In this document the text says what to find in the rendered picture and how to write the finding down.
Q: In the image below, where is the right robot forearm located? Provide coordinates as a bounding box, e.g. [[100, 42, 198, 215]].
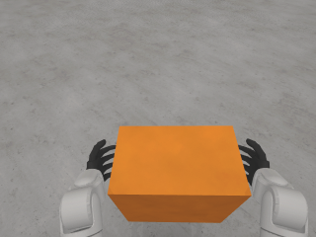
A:
[[252, 168, 308, 237]]

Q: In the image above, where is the left robot forearm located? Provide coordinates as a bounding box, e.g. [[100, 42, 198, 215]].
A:
[[59, 169, 106, 237]]

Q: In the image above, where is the carton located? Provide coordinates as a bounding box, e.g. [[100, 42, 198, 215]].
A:
[[108, 125, 252, 223]]

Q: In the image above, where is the robot right hand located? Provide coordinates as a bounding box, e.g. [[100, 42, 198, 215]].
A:
[[238, 138, 270, 187]]

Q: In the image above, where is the robot left hand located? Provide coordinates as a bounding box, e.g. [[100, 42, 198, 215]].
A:
[[86, 139, 117, 181]]

